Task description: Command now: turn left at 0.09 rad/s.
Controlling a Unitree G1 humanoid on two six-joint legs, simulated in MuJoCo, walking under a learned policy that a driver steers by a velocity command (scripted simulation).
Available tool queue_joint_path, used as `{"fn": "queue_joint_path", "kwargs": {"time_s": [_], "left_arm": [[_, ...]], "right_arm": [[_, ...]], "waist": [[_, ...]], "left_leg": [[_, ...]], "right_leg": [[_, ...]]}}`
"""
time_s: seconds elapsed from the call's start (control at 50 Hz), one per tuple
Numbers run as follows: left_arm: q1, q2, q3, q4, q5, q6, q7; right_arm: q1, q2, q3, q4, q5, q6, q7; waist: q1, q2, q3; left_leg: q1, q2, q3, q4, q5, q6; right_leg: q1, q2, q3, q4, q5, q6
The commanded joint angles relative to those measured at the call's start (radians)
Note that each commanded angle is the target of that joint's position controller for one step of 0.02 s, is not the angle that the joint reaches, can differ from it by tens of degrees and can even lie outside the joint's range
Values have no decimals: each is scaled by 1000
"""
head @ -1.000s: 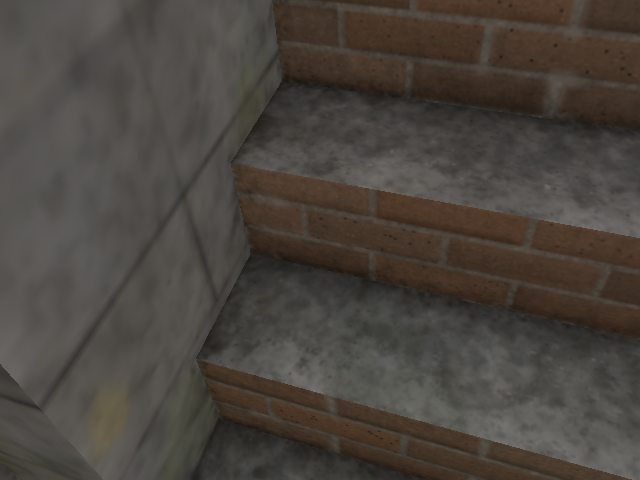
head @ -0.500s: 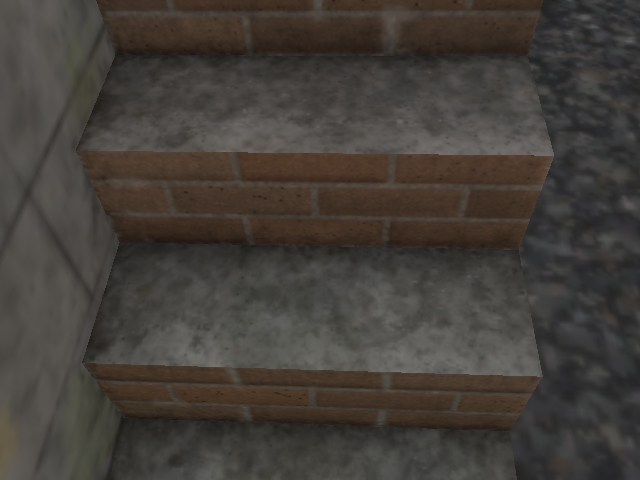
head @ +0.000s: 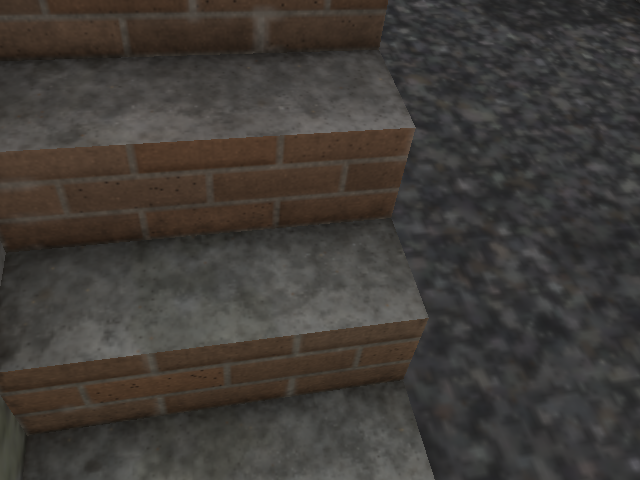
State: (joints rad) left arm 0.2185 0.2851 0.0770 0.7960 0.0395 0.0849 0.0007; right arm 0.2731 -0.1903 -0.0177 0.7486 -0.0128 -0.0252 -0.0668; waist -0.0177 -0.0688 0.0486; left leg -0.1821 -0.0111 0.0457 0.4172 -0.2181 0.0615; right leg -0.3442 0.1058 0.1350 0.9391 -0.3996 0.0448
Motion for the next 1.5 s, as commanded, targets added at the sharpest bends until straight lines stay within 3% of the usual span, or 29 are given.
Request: {"fn": "queue_joint_path", "kwargs": {"time_s": [0.02,0.1,0.12,0.16,0.22,0.4,0.46,0.48,0.5,0.52,0.56,0.64,0.68,0.78,0.82,0.96,1.08,1.12,1.16,1.2,1.22,1.24,1.26,1.28,1.3,1.34,1.36,1.46,1.5], "left_arm": [[-30,30,-13,-57,-18,-10,28],[94,49,-15,-10,-23,-57,40],[113,81,-11,-1,-14,-75,44],[80,163,5,1,1,-92,41],[-40,73,-14,-24,2,-126,45],[14,134,-4,2,-14,-166,22],[-16,145,-4,-4,-41,-163,23],[-42,114,-19,-24,-40,-165,28],[-107,26,-50,-98,-40,-171,24],[-110,55,-49,-106,6,-165,17],[-113,84,-44,-74,13,-156,-1],[-97,51,-52,-62,22,-148,-3],[1,70,-34,-17,59,-55,-17],[-107,39,-26,-26,38,9,-30],[-202,77,-11,-64,46,-2,-17],[-262,81,21,-108,53,6,-15],[-416,-5,-10,-242,20,2,-16],[-361,10,-32,-281,-3,-44,-23],[-286,-9,-37,-303,-9,-53,-19],[-87,12,-12,-240,-3,-85,4],[38,-59,-25,-228,5,-100,-10],[97,-26,-19,-144,34,-108,-23],[70,24,-34,-102,46,-129,-37],[301,184,-15,-85,-27,-133,-12],[471,214,17,-77,-62,-117,20],[14,137,-16,-152,-31,-110,31],[-19,88,-37,-136,-42,-122,33],[287,69,-27,48,2,-137,36],[264,28,-38,93,1,-136,27]], "right_arm": [[32,-186,-39,-17,-5,-5,16],[21,-203,-61,-4,13,16,38],[7,-161,-51,-13,15,13,39],[-132,-93,-31,-90,23,4,43],[-34,-145,-56,-33,-9,20,60],[-144,-93,-28,-100,-16,29,56],[-31,-116,-40,-69,-27,5,55],[89,-154,-57,-31,-43,-10,49],[161,-281,-88,-38,-46,-18,37],[201,-315,-97,-15,-22,-14,33],[38,-201,-69,-50,-5,-10,37],[-26,-183,-63,-65,5,-35,29],[184,-237,-88,-5,6,-40,-19],[95,-159,-56,-42,-22,-14,-23],[157,-208,-65,-14,-9,-21,-18],[261,-247,-80,42,-15,-43,-45],[309,-267,-99,103,-65,-52,-40],[94,-187,-62,29,-40,-53,-10],[-28,-225,-62,-26,-35,-69,11],[-59,-248,-55,-34,13,-57,42],[-39,-287,-66,-9,40,-32,39],[-7,-266,-64,1,49,-11,31],[62,-132,-30,-13,2,0,26],[264,41,17,-39,-11,-13,38],[269,-89,-20,27,-20,-8,71],[78,-79,-13,-14,-20,1,75],[-30,-86,-14,-23,-39,11,79],[-331,82,26,-175,-10,27,33],[-375,65,34,-244,-7,9,19]], "waist": [[-18,297,-5],[54,224,-19],[63,185,-41],[100,-119,12],[10,-36,79],[58,-54,-31],[-15,-18,-110],[-70,51,-178],[-100,281,-165],[-81,315,-140],[-12,109,-27],[29,105,-126],[10,27,-176],[-22,210,-67],[-56,137,17],[-68,252,-16],[-97,279,65],[-14,298,91],[26,286,8],[114,0,-219],[181,125,-284],[172,49,-181],[38,-115,-24],[-31,-448,-229],[126,-246,-497],[-15,-162,-228],[-2,-133,-117],[72,-190,-77],[6,-60,2]], "left_leg": [[112,179,-284,-136,169,131],[-62,150,-335,-165,-91,48],[-191,124,-327,-164,-144,-2],[-402,-53,-80,178,-209,-59],[-373,15,-87,512,-171,-62],[-239,14,47,230,-159,-21],[-25,-54,72,17,-24,31],[158,-1,-35,-32,-11,67],[294,237,-432,-150,-10,163],[268,359,-677,-229,82,273],[127,277,-475,-242,-4,237],[73,165,-272,-135,575,164],[288,333,-385,5,987,69],[-39,252,-287,-66,452,162],[9,265,-299,-82,383,167],[273,362,-295,-42,523,194],[331,429,-259,-128,123,123],[114,294,-86,-257,-194,69],[-95,276,33,-290,-75,33],[-34,167,169,190,618,27],[24,154,136,370,581,4],[-86,101,87,529,203,8],[-417,74,1,780,-287,16],[-646,25,-135,1138,-511,-38],[-562,-20,-154,1260,-281,-77],[-639,64,-22,1334,-98,-115],[-696,59,-22,1376,-93,-112],[-1187,-113,-77,2167,-444,35],[-1254,-138,-175,2104,-472,87]], "right_leg": [[13,2,-126,-302,-147,-16],[302,-20,-135,-713,180,-93],[448,-102,-68,-738,183,-119],[370,-397,249,-843,-174,-258],[240,-361,113,-872,24,-254],[319,-343,-114,-672,543,-240],[282,-285,-197,-439,719,-178],[155,-238,-238,-254,613,-139],[-151,-120,-288,-16,267,-59],[-306,-54,-138,111,-110,-44],[-292,-157,-71,91,27,-27],[-162,-121,-113,22,191,1],[-336,-133,-71,198,175,-23],[-333,-71,-88,615,216,-14],[-492,-48,1,619,193,-6],[-718,17,58,834,23,22],[-990,-36,58,1111,-201,-25],[-716,-143,-43,602,-267,-52],[-281,-200,-115,280,-1,-79],[177,-87,-205,-81,324,-88],[284,-112,-180,-533,581,-75],[409,-102,-214,-795,670,-36],[514,-203,-94,-677,970,47],[759,-470,75,-164,2467,59],[691,-493,167,-375,2184,-51],[359,-427,222,-490,1279,-179],[291,-360,154,-460,1256,-196],[443,-458,110,-548,885,-233],[382,-478,9,-666,611,-176]]}}
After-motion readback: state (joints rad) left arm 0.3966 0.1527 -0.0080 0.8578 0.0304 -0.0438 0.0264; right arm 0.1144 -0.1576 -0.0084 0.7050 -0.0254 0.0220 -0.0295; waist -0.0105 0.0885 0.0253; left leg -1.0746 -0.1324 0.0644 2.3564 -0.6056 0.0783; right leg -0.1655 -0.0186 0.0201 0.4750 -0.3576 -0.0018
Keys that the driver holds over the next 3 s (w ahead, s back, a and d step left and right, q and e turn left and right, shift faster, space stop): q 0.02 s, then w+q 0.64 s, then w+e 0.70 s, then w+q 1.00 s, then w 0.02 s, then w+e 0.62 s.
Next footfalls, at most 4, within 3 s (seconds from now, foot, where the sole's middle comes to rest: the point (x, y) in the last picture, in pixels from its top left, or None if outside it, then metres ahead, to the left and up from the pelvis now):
0.12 right None -0.02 -0.10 -0.78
0.48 left None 0.04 0.13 -0.78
1.26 right None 0.26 -0.21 -0.78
1.68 left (300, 449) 0.48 0.00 -0.56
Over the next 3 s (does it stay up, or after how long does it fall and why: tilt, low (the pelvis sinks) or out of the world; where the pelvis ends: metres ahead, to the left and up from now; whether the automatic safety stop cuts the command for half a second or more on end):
stays up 0.66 0.02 0.41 its command is cut before an obstacle after 0.7 s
